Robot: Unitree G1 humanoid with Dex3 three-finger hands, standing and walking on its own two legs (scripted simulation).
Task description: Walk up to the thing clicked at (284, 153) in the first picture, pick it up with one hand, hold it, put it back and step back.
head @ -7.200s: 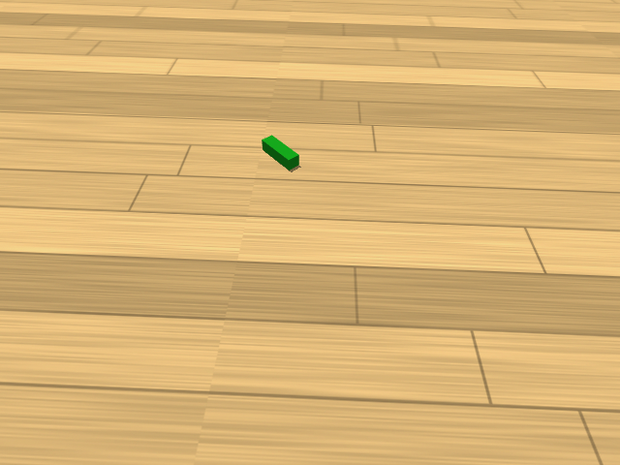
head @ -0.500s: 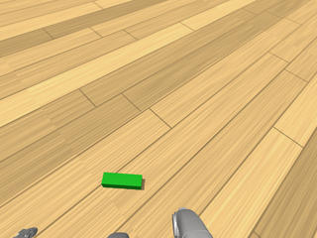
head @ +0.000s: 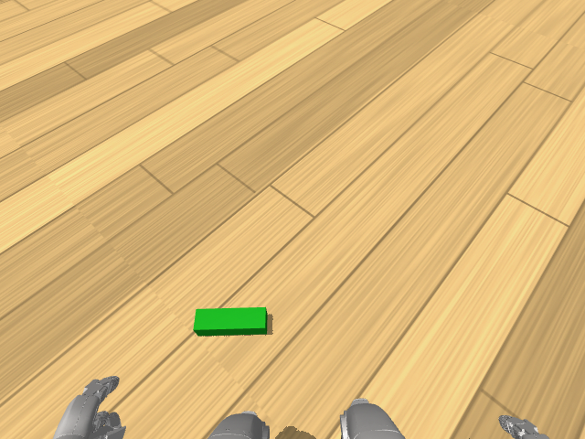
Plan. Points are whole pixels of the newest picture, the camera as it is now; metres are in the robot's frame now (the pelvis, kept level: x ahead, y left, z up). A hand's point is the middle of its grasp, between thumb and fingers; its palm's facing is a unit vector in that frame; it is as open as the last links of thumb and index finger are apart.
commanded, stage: walk up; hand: left
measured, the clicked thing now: (231, 321) +0.49 +0.23 -0.70
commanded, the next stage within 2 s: none
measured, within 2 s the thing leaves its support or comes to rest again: neither
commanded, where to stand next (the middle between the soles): +0.10 +0.00 m, yaw +2 degrees
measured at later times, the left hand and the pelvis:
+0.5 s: hand out of the picture +0.01 +0.27 -0.10, palm faces -0.01 -0.91 -0.41, open 7.4 cm; pelvis -0.01 -0.02 +0.04, yaw -1 degrees
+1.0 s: hand out of the picture +0.03 +0.26 -0.14, palm faces -0.03 -0.92 -0.40, open 7.4 cm; pelvis -0.06 -0.01 +0.00, yaw -2 degrees
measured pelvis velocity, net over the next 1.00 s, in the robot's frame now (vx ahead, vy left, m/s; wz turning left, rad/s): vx -0.06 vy -0.01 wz -0.03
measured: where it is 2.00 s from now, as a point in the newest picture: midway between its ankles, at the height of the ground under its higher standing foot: outside the picture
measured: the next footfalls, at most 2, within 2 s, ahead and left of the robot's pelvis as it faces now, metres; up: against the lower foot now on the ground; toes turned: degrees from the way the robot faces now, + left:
left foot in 0.02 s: +0.05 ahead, +0.12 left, +0.00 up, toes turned +0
right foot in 0.34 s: +0.00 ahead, -0.11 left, +0.00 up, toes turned -5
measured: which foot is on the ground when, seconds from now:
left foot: up 0.00-0.00, down 0.02-0.36, up 0.38-0.70, down 0.72-1.00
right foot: down 0.00-0.04, up 0.06-0.32, down 0.34-0.74, up 0.76-0.98, down 1.00-1.00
